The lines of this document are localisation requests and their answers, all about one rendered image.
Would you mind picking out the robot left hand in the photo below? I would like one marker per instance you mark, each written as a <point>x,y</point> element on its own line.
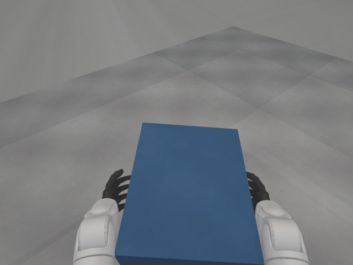
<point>112,190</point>

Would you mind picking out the carton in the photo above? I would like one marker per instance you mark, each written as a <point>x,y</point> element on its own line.
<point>188,201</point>

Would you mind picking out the right robot forearm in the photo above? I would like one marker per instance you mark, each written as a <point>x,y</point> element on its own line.
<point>282,240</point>

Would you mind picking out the robot right hand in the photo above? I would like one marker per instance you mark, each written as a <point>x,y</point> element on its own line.
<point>257,190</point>

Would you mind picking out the left robot forearm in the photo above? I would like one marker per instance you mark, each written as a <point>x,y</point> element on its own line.
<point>96,236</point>

